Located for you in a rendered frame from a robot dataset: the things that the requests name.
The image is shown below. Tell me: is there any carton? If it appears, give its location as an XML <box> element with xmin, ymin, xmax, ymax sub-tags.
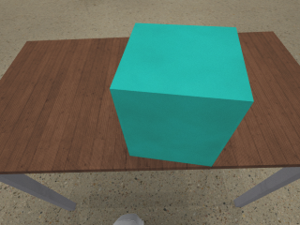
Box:
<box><xmin>110</xmin><ymin>22</ymin><xmax>254</xmax><ymax>167</ymax></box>

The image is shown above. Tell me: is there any table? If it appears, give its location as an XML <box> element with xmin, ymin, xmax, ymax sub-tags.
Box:
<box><xmin>0</xmin><ymin>31</ymin><xmax>300</xmax><ymax>211</ymax></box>

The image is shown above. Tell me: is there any robot left thigh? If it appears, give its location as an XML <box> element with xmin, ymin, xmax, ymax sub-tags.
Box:
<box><xmin>113</xmin><ymin>214</ymin><xmax>144</xmax><ymax>225</ymax></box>

